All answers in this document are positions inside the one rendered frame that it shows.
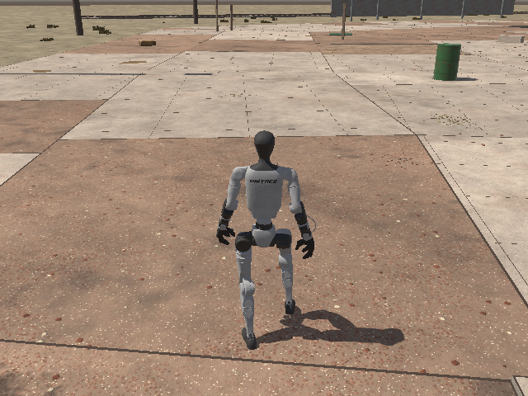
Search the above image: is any right robot shin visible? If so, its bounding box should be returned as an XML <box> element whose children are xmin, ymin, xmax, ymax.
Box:
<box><xmin>281</xmin><ymin>254</ymin><xmax>293</xmax><ymax>304</ymax></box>

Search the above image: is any robot right hand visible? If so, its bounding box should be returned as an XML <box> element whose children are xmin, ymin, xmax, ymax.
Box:
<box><xmin>295</xmin><ymin>237</ymin><xmax>314</xmax><ymax>259</ymax></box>

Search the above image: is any right robot upper arm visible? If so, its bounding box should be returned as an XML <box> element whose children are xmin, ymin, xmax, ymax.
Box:
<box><xmin>281</xmin><ymin>167</ymin><xmax>302</xmax><ymax>214</ymax></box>

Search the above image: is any robot left forearm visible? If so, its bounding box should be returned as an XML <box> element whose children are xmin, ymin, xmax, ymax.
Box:
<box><xmin>218</xmin><ymin>198</ymin><xmax>233</xmax><ymax>230</ymax></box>

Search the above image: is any robot left hand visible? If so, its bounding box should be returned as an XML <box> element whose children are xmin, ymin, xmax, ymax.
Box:
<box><xmin>216</xmin><ymin>228</ymin><xmax>235</xmax><ymax>245</ymax></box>

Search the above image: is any robot right forearm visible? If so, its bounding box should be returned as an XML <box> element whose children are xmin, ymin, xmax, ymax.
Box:
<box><xmin>295</xmin><ymin>201</ymin><xmax>313</xmax><ymax>241</ymax></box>

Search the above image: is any robot left thigh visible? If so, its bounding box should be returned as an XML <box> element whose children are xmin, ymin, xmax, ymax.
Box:
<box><xmin>235</xmin><ymin>231</ymin><xmax>255</xmax><ymax>297</ymax></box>

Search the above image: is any left robot upper arm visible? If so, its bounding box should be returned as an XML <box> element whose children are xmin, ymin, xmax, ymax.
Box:
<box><xmin>225</xmin><ymin>166</ymin><xmax>248</xmax><ymax>210</ymax></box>

